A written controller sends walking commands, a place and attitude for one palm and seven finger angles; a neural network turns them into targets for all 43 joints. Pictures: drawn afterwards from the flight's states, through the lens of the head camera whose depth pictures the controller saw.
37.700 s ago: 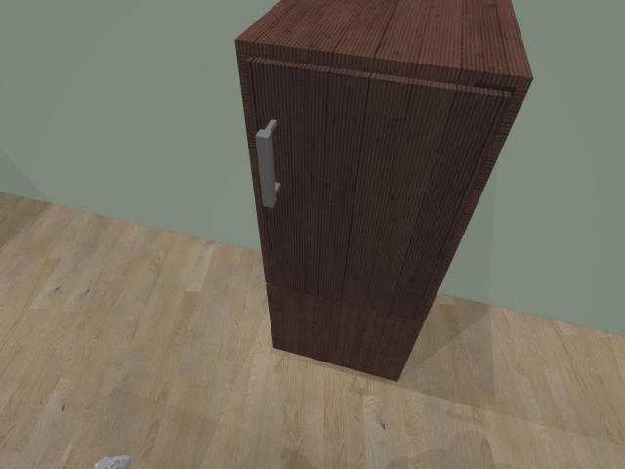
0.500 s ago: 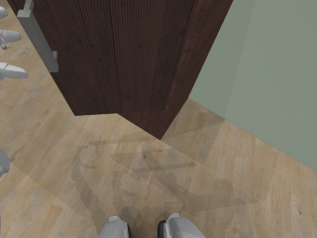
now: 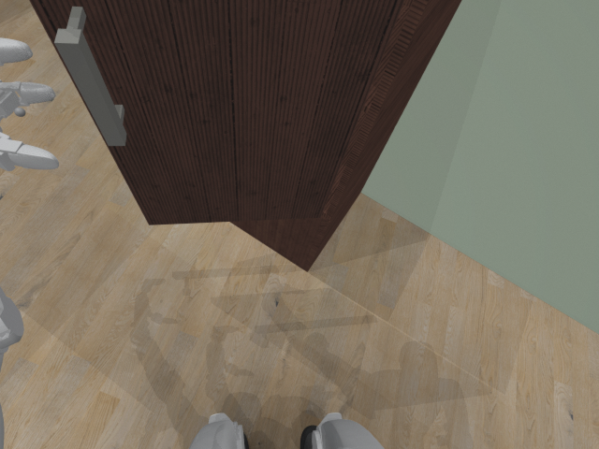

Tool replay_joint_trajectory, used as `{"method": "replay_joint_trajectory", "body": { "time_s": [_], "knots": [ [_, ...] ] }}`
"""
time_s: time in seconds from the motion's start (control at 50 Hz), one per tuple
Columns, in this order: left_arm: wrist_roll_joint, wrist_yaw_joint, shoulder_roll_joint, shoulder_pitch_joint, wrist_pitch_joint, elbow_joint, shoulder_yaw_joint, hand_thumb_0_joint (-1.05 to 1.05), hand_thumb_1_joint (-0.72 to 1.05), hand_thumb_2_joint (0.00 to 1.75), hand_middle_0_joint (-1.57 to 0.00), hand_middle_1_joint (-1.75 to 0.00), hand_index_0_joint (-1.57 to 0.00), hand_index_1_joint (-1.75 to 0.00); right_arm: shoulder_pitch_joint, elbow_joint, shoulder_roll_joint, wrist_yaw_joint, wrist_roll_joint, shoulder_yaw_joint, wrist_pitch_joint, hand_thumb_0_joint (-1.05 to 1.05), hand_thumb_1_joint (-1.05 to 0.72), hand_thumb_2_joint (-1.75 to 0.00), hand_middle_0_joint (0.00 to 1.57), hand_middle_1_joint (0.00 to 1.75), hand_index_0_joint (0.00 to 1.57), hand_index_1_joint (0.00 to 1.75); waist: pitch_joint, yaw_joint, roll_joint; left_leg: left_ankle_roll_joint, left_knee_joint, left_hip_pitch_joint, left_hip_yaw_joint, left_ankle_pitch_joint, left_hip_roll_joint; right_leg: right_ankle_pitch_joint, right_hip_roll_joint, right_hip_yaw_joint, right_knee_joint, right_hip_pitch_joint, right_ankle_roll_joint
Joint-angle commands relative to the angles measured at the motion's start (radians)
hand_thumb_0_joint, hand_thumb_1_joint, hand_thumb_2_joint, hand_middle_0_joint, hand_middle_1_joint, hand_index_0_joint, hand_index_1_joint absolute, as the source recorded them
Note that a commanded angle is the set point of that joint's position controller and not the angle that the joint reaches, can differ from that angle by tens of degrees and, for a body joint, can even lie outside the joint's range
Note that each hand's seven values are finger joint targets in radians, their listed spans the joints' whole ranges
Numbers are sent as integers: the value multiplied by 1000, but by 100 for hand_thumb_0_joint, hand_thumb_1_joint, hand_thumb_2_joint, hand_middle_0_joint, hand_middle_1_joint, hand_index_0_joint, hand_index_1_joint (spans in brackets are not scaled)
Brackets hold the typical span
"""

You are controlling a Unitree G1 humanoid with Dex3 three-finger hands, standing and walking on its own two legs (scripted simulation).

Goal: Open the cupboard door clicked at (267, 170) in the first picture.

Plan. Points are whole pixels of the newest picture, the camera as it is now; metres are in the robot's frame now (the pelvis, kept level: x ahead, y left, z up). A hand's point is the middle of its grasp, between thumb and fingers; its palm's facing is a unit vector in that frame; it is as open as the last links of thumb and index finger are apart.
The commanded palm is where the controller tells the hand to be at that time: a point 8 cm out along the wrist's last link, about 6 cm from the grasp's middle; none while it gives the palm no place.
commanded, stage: move the hooked fingers beside the handle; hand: left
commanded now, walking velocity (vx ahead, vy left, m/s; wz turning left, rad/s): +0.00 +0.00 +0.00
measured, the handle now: (99, 83) +0.54 +0.21 +0.11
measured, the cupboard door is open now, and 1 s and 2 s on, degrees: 39 39 38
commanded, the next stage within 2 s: slide the fingers in behind the handle in 0.24 s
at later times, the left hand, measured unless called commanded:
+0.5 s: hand (32, 108) +0.49 +0.27 +0.12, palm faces +0.02 -1.00 +0.00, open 14.0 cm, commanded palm +0.47 +0.30 +0.11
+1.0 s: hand (74, 108) +0.49 +0.23 +0.12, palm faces +0.03 -1.00 +0.01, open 13.9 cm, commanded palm +0.48 +0.27 +0.11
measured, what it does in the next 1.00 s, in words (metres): stands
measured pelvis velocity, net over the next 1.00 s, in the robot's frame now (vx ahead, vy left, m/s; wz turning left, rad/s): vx -0.01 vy -0.02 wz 0.01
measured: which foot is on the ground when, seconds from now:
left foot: down 0.00-1.00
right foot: down 0.00-1.00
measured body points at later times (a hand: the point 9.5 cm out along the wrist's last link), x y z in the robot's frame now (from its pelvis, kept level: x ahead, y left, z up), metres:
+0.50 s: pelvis -0.01 +0.00 +0.00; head +0.11 +0.03 +0.43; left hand +0.48 +0.32 +0.12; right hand -0.03 -0.27 -0.10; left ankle -0.01 +0.07 -0.69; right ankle -0.02 -0.13 -0.69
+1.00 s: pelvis -0.01 -0.02 +0.00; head +0.10 +0.01 +0.43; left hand +0.49 +0.28 +0.12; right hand -0.03 -0.29 -0.10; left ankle -0.01 +0.07 -0.69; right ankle -0.02 -0.13 -0.69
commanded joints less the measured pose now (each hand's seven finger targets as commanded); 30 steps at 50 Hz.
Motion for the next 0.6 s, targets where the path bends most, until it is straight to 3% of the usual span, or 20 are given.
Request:
{"method": "replay_joint_trajectory", "body": {
  "time_s": [0.0,0.04,0.06,0.1,0.16,0.18,0.26,0.3,0.36,0.38,0.4,0.42,0.44,0.46,0.5,0.56,0.58],
  "knots": [
    [-38,35,303,-475,-111,-311,65,0,-50,30,-30,-120,-30,-120,197,-26,-208,-13,-15,-83,-15,0,-90,-90,20,30,20,30,-507,-4,255,-55,-58,612,-148,698,11,344,43,26,-32,-6,-26],
    [-34,47,261,-455,-115,-288,44,0,-50,30,-30,-120,-30,-120,187,-22,-203,-8,-15,-83,-15,0,-90,-90,20,30,20,30,-491,-5,252,-61,-53,621,-151,700,14,326,44,25,-35,-26,-25],
    [-27,55,285,-445,-111,-273,62,0,-50,30,-30,-120,-30,-120,188,-18,-205,-8,-16,-85,-16,0,-90,-90,20,30,20,30,-484,-1,238,-59,-56,608,-151,684,14,319,43,24,-35,-18,-25],
    [-20,61,281,-430,-104,-280,59,0,-50,30,-30,-120,-30,-120,182,-25,-202,-5,-15,-83,-13,0,-90,-90,20,30,20,30,-511,12,272,-67,-56,628,-152,727,14,331,42,21,-28,-12,-26],
    [-7,66,246,-371,-74,-230,30,0,-50,30,-30,-120,-30,-120,174,-36,-199,-4,-10,-80,-7,0,-90,-90,20,30,20,30,-454,17,220,-60,-67,572,-146,674,11,317,40,18,-37,0,-22],
    [-16,64,211,-363,-70,-216,11,0,-50,30,-30,-120,-30,-120,175,-41,-197,-4,-9,-78,-7,0,-90,-90,20,30,20,30,-436,7,205,-57,-68,573,-146,683,10,321,42,14,-38,-9,-24],
    [-15,68,255,-413,-75,-201,30,0,-50,30,-30,-120,-30,-120,168,-42,-207,-10,-7,-76,-10,0,-90,-90,20,30,20,30,-396,-10,141,-39,-81,488,-136,517,3,285,40,22,-42,12,-22],
    [-18,72,264,-462,-103,-250,34,0,-50,30,-30,-120,-30,-120,167,-39,-206,-12,-9,-75,-14,0,-90,-90,20,30,20,30,-440,-6,214,-52,-79,542,-147,557,6,280,39,24,-34,-3,-27],
    [-18,74,221,-480,-121,-244,0,0,-50,30,-30,-120,-30,-120,167,-25,-203,-13,-10,-74,-21,0,-90,-90,20,30,20,30,-420,-22,199,-53,-79,541,-156,507,9,239,39,22,-40,-34,-27],
    [-27,72,182,-489,-124,-244,-22,0,-50,30,-30,-120,-30,-120,168,-24,-200,-12,-12,-73,-25,0,-90,-90,20,30,20,30,-422,-26,223,-50,-76,554,-155,515,7,241,40,23,-39,-42,-30],
    [-23,74,208,-481,-121,-225,-3,0,-50,30,-30,-120,-30,-120,170,-16,-205,-14,-11,-76,-24,0,-90,-90,20,30,20,30,-424,-23,211,-52,-78,548,-159,487,10,224,39,22,-40,-50,-28],
    [-26,71,177,-483,-111,-199,-27,0,-50,30,-30,-120,-30,-120,169,-13,-204,-14,-10,-73,-27,0,-90,-90,20,30,20,30,-408,-37,186,-44,-80,524,-153,452,5,218,38,23,-46,-48,-25],
    [-24,74,218,-470,-105,-192,5,0,-50,30,-30,-120,-30,-120,176,-11,-209,-17,-10,-74,-28,0,-90,-90,20,30,20,30,-414,-22,169,-42,-83,502,-154,444,4,220,37,24,-43,-24,-28],
    [-22,72,181,-469,-96,-189,-25,0,-50,30,-30,-120,-30,-120,173,-15,-204,-15,-9,-72,-31,0,-90,-90,20,30,20,30,-420,-24,192,-42,-87,505,-150,439,0,219,35,25,-44,-24,-27],
    [-20,79,192,-453,-89,-183,-10,0,-50,30,-30,-120,-30,-120,175,-15,-203,-13,-10,-72,-34,0,-90,-90,20,30,20,30,-430,-9,212,-44,-83,513,-148,449,-1,221,34,25,-42,-26,-29],
    [-11,102,219,-471,-87,-202,0,0,-50,30,-30,-120,-30,-120,176,-20,-201,-12,-9,-70,-36,0,-90,-90,20,30,20,30,-409,-16,168,-30,-86,457,-133,407,-5,231,34,34,-49,13,-23],
    [-13,111,240,-477,-98,-228,23,0,-50,30,-30,-120,-30,-120,179,-24,-201,-12,-11,-70,-38,0,-90,-90,20,30,20,30,-431,-6,163,-29,-83,456,-133,427,-8,251,36,35,-42,39,-26]
  ]
}}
